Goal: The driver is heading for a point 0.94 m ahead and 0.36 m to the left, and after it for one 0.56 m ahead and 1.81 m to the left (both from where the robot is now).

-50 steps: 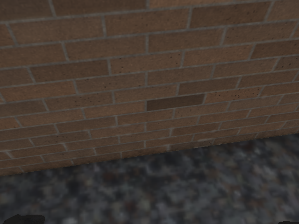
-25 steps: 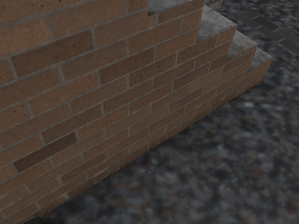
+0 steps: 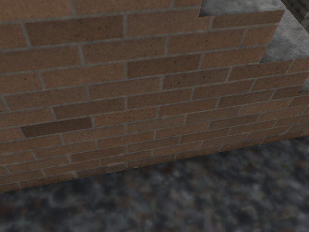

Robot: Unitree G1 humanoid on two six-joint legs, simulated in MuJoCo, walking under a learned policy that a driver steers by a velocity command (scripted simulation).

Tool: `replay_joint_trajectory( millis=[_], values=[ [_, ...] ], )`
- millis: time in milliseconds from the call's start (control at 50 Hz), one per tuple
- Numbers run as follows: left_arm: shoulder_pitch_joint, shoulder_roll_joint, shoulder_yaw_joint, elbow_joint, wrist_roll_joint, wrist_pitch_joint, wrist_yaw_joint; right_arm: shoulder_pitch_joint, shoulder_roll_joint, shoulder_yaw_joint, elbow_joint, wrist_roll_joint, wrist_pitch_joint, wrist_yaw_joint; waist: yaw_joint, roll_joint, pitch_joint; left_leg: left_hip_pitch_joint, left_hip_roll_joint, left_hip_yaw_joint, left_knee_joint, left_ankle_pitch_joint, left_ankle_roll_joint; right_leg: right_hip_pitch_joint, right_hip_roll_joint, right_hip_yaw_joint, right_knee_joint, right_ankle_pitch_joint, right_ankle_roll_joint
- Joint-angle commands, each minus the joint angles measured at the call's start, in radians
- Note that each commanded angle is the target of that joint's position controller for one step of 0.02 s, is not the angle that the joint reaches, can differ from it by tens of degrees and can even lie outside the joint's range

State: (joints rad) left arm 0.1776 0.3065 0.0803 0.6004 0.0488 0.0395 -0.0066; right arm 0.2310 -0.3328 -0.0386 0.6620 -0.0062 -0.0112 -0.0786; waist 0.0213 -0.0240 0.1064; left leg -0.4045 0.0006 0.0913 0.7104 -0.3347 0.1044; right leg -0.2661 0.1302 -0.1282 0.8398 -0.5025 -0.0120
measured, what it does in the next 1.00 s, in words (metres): steps on the spot, turning left: right foot, then left foot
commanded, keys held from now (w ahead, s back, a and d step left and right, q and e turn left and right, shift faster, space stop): w+q+shift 0.76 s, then w+shift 0.10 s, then w+e+shift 0.14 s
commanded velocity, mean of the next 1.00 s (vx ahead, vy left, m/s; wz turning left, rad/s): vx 0.10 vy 0.16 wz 0.83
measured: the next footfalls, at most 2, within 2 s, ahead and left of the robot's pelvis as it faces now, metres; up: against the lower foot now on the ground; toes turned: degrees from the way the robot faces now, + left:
right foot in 0.24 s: +0.16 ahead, -0.20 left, +0.00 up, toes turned +21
left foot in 0.82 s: -0.16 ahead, +0.09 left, +0.00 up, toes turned +46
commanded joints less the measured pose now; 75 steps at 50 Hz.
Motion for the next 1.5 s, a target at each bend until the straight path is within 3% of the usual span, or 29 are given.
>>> replay_joint_trajectory(
  millis=[20,60,100,160,220,240,260,280,320,400,560,600,680,780,820,840,860,880,920,980,1100,1160,1180,1200,1220,1260,1300,1380,1500],
  values=[
    [-0.037,0.161,0.021,-0.133,-0.037,-0.049,-0.021,0.102,-0.259,-0.071,-0.078,-0.009,-0.023,-0.004,-0.051,0.246,-0.199,0.443,0.456,-0.916,-0.454,0.145,0.291,-0.548,-0.023,0.406,0.608,-0.125,0.128],
    [-0.047,0.157,0.012,-0.133,-0.018,-0.039,-0.026,-0.055,-0.206,-0.050,-0.130,0.024,-0.004,-0.009,0.012,0.063,-0.069,0.243,0.318,-0.626,-0.436,0.192,0.181,-0.466,-0.064,0.315,0.527,0.014,0.121],
    [-0.087,0.055,-0.026,-0.146,-0.032,-0.070,-0.024,-0.231,-0.176,-0.046,-0.160,0.039,0.067,-0.013,0.079,0.162,-0.065,0.007,0.050,-0.244,-0.352,0.522,0.080,-0.141,-0.038,0.150,0.092,0.109,0.103],
    [-0.065,0.057,-0.020,-0.087,-0.043,-0.085,-0.015,-0.077,-0.208,-0.075,-0.146,0.034,0.078,0.004,-0.020,0.133,-0.197,0.116,0.077,-0.346,-0.282,0.484,0.051,0.011,-0.006,0.143,-0.164,0.222,0.122],
    [0.048,0.086,0.003,-0.047,-0.062,-0.078,0.003,-0.130,-0.138,-0.060,-0.166,0.046,0.064,0.022,0.038,0.105,-0.197,-0.045,0.025,-0.405,-0.155,0.139,-0.028,0.216,-0.074,0.174,-0.423,0.389,0.095],
    [0.106,0.122,0.019,-0.038,-0.046,-0.077,0.009,-0.101,-0.049,-0.040,-0.165,0.026,0.062,0.031,0.037,-0.072,-0.197,-0.223,-0.083,-0.289,0.115,-0.180,-0.084,0.329,-0.265,0.342,-0.454,0.373,0.015],
    [0.027,0.202,0.020,-0.085,0.006,-0.073,0.016,-0.044,-0.048,-0.040,-0.193,-0.002,0.046,0.043,-0.037,-0.258,-0.161,-0.365,-0.103,-0.257,0.366,-0.333,-0.124,0.199,-0.531,0.681,-0.571,0.353,-0.145],
    [-0.046,0.203,0.032,-0.105,0.023,-0.077,0.027,-0.047,-0.134,-0.059,-0.212,0.015,0.031,0.062,-0.062,-0.335,-0.153,-0.353,-0.003,-0.264,0.498,-0.267,-0.138,0.078,-0.585,0.785,-0.683,0.146,-0.231],
    [-0.186,0.120,0.017,-0.114,-0.019,-0.072,0.048,-0.013,-0.237,-0.103,-0.131,0.016,0.052,0.061,-0.097,-0.181,-0.092,-0.297,0.037,-0.199,0.617,-0.099,-0.186,0.004,-0.428,0.505,-0.636,0.106,-0.139],
    [-0.149,0.104,0.012,-0.090,-0.022,-0.056,0.089,-0.091,-0.133,-0.079,-0.142,0.022,0.066,0.056,-0.041,-0.084,-0.126,-0.273,0.069,-0.123,0.603,0.035,-0.222,0.068,-0.358,0.241,-0.588,0.354,-0.135],
    [-0.069,0.190,0.065,-0.025,-0.044,-0.034,0.066,-0.139,-0.069,-0.055,-0.170,0.013,0.064,0.088,0.008,-0.126,-0.199,-0.144,0.102,-0.067,0.211,-0.046,-0.195,0.183,-0.467,0.136,-0.595,0.342,-0.174],
    [0.197,0.289,0.093,0.105,-0.081,-0.039,0.142,-0.135,-0.060,-0.049,-0.211,-0.023,0.102,0.150,0.010,0.038,-0.161,-0.368,0.166,-0.203,0.339,-0.063,-0.152,0.395,-0.747,0.437,-0.665,0.232,-0.213],
    [0.079,0.303,0.100,0.114,-0.078,-0.038,0.156,-0.119,-0.047,-0.039,-0.209,0.007,0.090,0.185,-0.051,-0.150,-0.153,-0.218,0.168,-0.167,0.229,-0.094,-0.127,0.291,-0.633,0.195,-0.684,0.256,-0.119],
    [-0.071,0.309,0.104,0.108,-0.089,0.006,0.144,0.170,-0.039,-0.051,-0.055,0.022,0.082,0.191,-0.190,-0.215,-0.165,0.241,0.057,0.020,-0.144,0.023,-0.095,0.081,-0.490,-0.040,-0.587,0.250,-0.076],
    [-0.050,0.193,0.062,0.143,-0.085,0.021,0.142,0.289,-0.067,-0.064,0.032,0.002,0.072,0.193,-0.244,-0.026,-0.096,0.392,-0.027,-0.036,-0.306,0.029,-0.010,-0.091,-0.359,-0.120,-0.236,0.113,-0.051],
    [-0.069,0.110,0.033,0.114,-0.051,0.027,0.130,0.361,-0.144,-0.069,0.061,-0.003,0.066,0.200,-0.222,0.232,-0.046,0.528,0.081,-0.281,-0.257,0.330,0.065,-0.444,-0.265,-0.102,0.103,-0.209,-0.027],
    [-0.152,0.104,0.025,0.006,-0.062,0.003,0.123,0.323,-0.314,-0.103,0.012,-0.052,0.028,0.227,-0.194,0.464,-0.079,0.425,0.227,-0.715,-0.479,0.116,0.257,-0.656,-0.134,0.023,0.222,-0.301,-0.031],
    [-0.162,0.176,0.029,0.021,-0.094,-0.022,0.105,0.167,-0.290,-0.103,-0.032,-0.029,0.005,0.219,-0.136,0.398,-0.014,0.403,0.264,-0.708,-0.565,-0.002,0.276,-0.659,-0.179,0.124,0.236,-0.193,-0.054],
    [-0.039,0.240,0.040,0.136,-0.076,-0.043,0.088,0.021,-0.174,-0.071,-0.057,-0.013,0.019,0.171,-0.053,0.270,-0.041,0.355,0.200,-0.490,-0.520,-0.056,0.181,-0.507,-0.227,0.098,0.173,0.017,-0.046],
    [0.056,0.184,0.010,0.223,-0.062,-0.048,0.080,-0.008,-0.076,-0.028,-0.060,-0.032,0.026,0.137,-0.037,0.180,-0.058,0.255,0.134,-0.284,-0.530,-0.016,0.148,-0.308,-0.222,0.044,0.116,0.236,-0.007],
    [0.006,0.183,-0.014,0.143,-0.098,-0.070,0.066,0.098,-0.065,-0.012,0.001,-0.044,0.013,0.157,-0.071,0.156,0.051,0.273,0.169,-0.157,-0.559,0.073,0.146,-0.145,-0.205,0.093,-0.164,0.326,-0.061],
    [0.174,0.219,0.014,0.164,-0.075,-0.066,0.066,0.080,-0.092,-0.020,-0.017,-0.050,0.023,0.152,0.016,0.029,-0.066,0.386,0.108,-0.074,-0.298,0.656,0.070,0.006,-0.150,0.046,-0.286,0.359,-0.097],
    [0.308,0.236,0.028,0.192,-0.062,-0.064,0.076,0.063,-0.111,-0.024,-0.043,-0.060,0.026,0.135,0.077,-0.019,-0.120,0.291,0.054,-0.048,-0.111,0.696,0.004,0.179,-0.157,0.119,-0.342,0.349,-0.108],
    [0.358,0.380,0.064,0.182,-0.054,-0.061,0.092,0.076,-0.106,-0.022,-0.091,-0.059,0.031,0.111,0.055,-0.259,-0.102,-0.034,-0.107,-0.034,0.214,0.381,-0.145,0.336,-0.405,0.653,-0.527,0.181,-0.292],
    [0.360,0.317,0.041,0.189,-0.030,-0.066,0.102,0.032,-0.114,-0.015,-0.127,-0.049,0.029,0.114,0.044,-0.326,-0.167,-0.189,-0.197,-0.219,0.544,-0.162,-0.205,0.365,-0.543,1.091,-0.755,-0.158,-0.358],
    [0.196,0.240,0.010,0.124,-0.046,-0.091,0.111,0.042,-0.194,-0.040,-0.133,-0.024,0.007,0.120,-0.056,-0.142,-0.107,-0.243,-0.108,-0.360,0.742,-0.065,-0.226,0.245,-0.508,0.935,-0.690,-0.090,-0.215],
    [0.134,0.233,0.003,0.078,-0.061,-0.071,0.112,-0.013,-0.143,-0.032,-0.170,-0.071,0.003,0.138,-0.067,-0.011,-0.070,-0.218,-0.077,-0.306,0.660,-0.004,-0.227,0.161,-0.376,0.604,-0.611,0.187,-0.180],
    [0.063,0.285,0.039,-0.005,-0.054,-0.028,0.105,-0.036,0.004,0.001,-0.179,-0.033,0.014,0.155,-0.047,-0.111,-0.011,-0.043,-0.098,-0.192,0.186,-0.041,-0.219,0.024,-0.223,0.434,-0.612,0.302,-0.150],
    [-0.023,0.284,0.067,-0.069,-0.077,0.019,0.097,0.055,-0.078,-0.060,-0.122,0.002,-0.015,0.127,-0.046,-0.161,-0.135,0.274,-0.059,-0.199,-0.263,0.242,-0.252,-0.055,-0.225,0.537,-0.441,0.262,-0.034]
  ],
)
Keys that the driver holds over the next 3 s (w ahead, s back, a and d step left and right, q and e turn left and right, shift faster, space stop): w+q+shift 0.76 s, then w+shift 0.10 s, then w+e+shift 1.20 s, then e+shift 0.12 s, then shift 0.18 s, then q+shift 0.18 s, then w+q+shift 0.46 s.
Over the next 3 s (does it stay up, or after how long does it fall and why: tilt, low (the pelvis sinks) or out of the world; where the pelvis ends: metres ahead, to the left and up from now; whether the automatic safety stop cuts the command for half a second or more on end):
stays up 0.00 0.22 0.03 its command is cut before an obstacle from the start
